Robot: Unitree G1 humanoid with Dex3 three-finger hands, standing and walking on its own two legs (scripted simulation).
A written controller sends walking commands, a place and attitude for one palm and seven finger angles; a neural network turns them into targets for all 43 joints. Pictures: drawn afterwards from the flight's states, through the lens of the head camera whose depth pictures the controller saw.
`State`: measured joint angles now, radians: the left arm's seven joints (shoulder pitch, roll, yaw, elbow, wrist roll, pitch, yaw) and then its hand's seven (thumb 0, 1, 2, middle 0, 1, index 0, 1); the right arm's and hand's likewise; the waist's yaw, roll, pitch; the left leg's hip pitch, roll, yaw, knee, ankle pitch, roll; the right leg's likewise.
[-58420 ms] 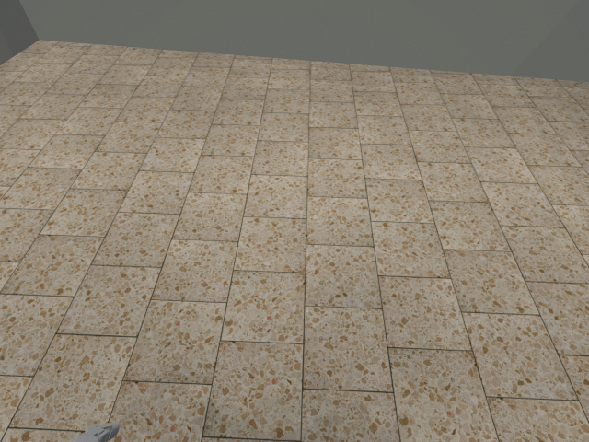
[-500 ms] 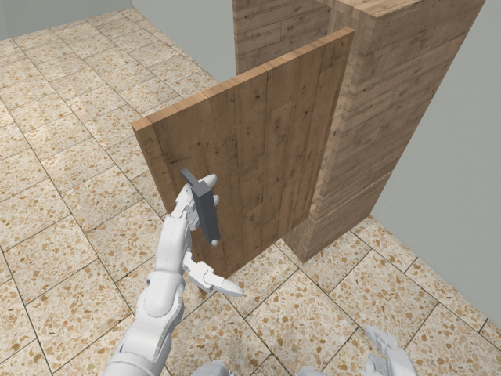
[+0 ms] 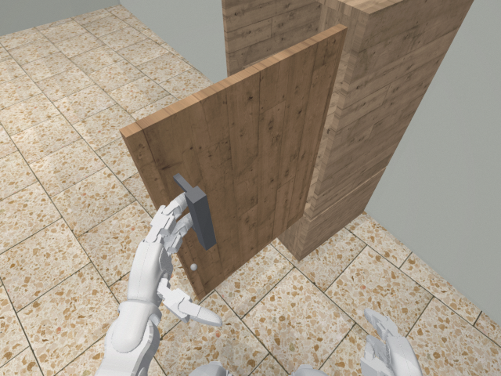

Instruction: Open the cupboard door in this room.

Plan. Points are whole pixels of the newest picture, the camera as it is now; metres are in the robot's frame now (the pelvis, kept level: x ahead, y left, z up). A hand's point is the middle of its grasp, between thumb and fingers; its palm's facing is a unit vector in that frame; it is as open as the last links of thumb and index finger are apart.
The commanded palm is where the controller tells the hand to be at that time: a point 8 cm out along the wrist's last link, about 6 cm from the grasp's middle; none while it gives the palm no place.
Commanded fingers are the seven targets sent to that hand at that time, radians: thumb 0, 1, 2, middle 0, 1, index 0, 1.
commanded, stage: slide the hand sideways off the handle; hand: left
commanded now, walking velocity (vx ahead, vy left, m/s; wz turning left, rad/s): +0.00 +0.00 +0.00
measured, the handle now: (194, 213) +0.35 +0.11 +0.06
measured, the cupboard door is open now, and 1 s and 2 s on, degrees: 94 93 93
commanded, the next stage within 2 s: draw the hand back to the body in 0.54 s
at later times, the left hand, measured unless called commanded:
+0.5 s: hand (152, 292) +0.23 +0.15 +0.06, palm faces +0.00 -1.00 -0.05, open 16.3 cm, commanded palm +0.20 +0.22 +0.06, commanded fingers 0.00 -0.50 0.30 -0.15 -0.30 -0.15 -0.30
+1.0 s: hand (112, 293) +0.21 +0.19 +0.10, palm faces +0.02 -1.00 -0.07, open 16.3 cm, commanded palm +0.18 +0.24 +0.11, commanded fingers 0.00 -0.50 0.30 -0.15 -0.30 -0.15 -0.30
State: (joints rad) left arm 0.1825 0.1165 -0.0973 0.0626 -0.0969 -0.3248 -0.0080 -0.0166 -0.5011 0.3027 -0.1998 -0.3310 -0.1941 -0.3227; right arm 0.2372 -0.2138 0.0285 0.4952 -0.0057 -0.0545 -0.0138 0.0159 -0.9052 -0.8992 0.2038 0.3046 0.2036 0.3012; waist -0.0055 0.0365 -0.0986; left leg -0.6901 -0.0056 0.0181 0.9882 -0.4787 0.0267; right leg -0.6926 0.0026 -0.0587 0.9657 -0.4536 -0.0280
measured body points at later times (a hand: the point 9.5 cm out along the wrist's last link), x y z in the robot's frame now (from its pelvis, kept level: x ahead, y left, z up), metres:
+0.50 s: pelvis +0.01 -0.02 -0.01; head +0.06 -0.03 +0.44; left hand +0.22 +0.21 +0.06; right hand +0.20 -0.25 -0.09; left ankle +0.01 +0.10 -0.68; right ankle +0.02 -0.11 -0.68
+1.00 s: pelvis +0.01 +0.00 +0.01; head +0.04 -0.01 +0.46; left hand +0.20 +0.24 +0.10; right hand +0.20 -0.22 -0.06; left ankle +0.01 +0.10 -0.68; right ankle +0.02 -0.10 -0.68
